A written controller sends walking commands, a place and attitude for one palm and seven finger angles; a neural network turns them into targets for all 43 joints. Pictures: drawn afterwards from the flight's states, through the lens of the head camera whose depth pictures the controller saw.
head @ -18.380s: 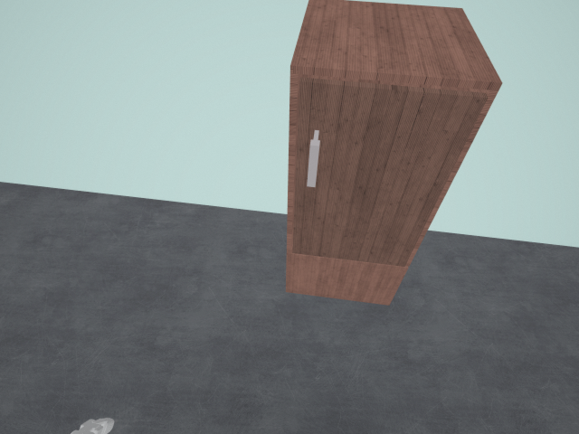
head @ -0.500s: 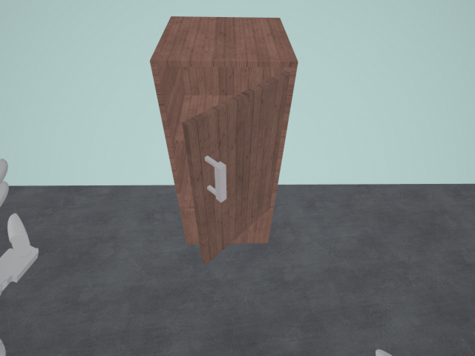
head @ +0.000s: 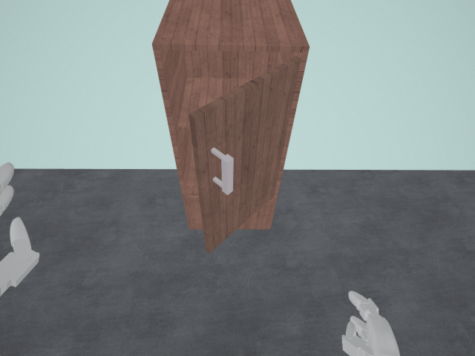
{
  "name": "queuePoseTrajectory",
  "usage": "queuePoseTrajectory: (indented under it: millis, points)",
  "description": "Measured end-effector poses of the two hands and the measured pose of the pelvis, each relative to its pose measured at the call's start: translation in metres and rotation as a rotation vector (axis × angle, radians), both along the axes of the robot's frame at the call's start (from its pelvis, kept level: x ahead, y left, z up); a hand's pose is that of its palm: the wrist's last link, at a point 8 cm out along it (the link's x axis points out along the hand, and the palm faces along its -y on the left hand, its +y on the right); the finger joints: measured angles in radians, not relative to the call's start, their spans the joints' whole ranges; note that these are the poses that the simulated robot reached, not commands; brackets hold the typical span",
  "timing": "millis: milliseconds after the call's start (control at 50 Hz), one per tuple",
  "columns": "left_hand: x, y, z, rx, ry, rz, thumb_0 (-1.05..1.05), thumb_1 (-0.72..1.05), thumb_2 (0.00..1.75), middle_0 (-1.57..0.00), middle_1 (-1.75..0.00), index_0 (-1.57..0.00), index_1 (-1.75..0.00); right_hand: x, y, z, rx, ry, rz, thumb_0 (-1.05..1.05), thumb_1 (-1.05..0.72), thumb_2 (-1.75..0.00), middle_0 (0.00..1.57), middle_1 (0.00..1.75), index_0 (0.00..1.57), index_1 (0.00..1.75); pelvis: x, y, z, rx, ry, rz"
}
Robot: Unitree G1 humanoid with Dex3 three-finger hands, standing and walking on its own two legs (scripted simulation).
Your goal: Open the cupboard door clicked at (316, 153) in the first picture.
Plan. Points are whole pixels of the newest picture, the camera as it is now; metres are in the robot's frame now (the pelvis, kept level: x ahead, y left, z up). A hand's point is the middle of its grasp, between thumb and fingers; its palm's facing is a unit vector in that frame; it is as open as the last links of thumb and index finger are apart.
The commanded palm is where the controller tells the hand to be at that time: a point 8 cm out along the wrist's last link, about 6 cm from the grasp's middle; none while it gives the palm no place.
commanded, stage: stop stepping back and stand still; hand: left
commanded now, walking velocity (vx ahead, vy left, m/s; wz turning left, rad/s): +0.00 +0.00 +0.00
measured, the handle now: (221, 171) +0.53 +0.08 -0.05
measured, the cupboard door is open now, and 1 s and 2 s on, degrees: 45 45 45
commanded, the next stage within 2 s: let the arm hang, fingers relaxed in 0.04 s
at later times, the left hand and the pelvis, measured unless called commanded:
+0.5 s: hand out of the picture -0.02 +0.17 -0.19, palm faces +0.05 -0.98 -0.17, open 7.0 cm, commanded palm none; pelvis -0.02 +0.00 +0.00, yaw +2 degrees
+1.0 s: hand out of the picture -0.05 +0.15 -0.18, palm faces +0.10 -0.98 -0.17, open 7.3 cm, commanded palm none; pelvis -0.02 +0.00 +0.00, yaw +2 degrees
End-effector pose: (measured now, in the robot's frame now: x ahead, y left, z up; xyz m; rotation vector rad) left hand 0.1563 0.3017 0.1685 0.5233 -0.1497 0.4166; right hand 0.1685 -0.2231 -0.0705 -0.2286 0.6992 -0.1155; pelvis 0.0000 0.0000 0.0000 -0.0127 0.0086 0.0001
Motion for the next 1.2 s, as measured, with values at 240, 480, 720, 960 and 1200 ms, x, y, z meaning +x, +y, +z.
queuePoseTrajectory:
  millis: [240,480,720,960,1200]
  points:
    - [0.007,0.011,-0.109,-0.123,0.431,0.002,0.00,0.90,0.90,-0.20,-0.30,-0.20,-0.30,-0.024,-0.015,-0.036,0.005,0.144,0.048,0.01,-0.90,-0.90,0.20,0.30,0.20,0.30,-0.014,0.009,-0.007,0.001,0.018,0.030]
    - [-0.169,-0.080,-0.323,-0.625,1.412,0.164,0.00,0.99,0.90,-0.21,-0.30,-0.21,-0.30,-0.150,-0.024,-0.062,-0.030,0.597,-0.067,0.00,-0.91,-0.90,0.19,0.30,0.20,0.30,-0.023,-0.003,-0.005,0.007,-0.023,0.036]
    - [-0.265,-0.085,-0.310,-0.677,1.622,0.334,0.00,0.93,0.90,-0.20,-0.30,-0.20,-0.30,-0.226,0.014,-0.079,0.074,0.818,-0.104,0.00,-0.91,-0.90,0.19,0.30,0.20,0.30,-0.024,-0.001,-0.002,0.002,-0.034,0.046]
    - [-0.223,-0.099,-0.316,-0.681,1.502,0.264,0.00,0.91,0.90,-0.20,-0.30,-0.20,-0.30,-0.211,0.032,-0.088,0.135,0.746,-0.096,0.00,-0.91,-0.90,0.20,0.30,0.20,0.30,-0.023,-0.002,-0.003,0.013,-0.035,0.039]
    - [-0.200,-0.106,-0.318,-0.678,1.473,0.232,0.01,0.92,0.90,-0.20,-0.30,-0.20,-0.30,-0.206,0.015,-0.083,0.104,0.743,-0.119,0.00,-0.91,-0.90,0.19,0.30,0.20,0.30,-0.017,-0.008,-0.002,0.016,-0.028,0.038]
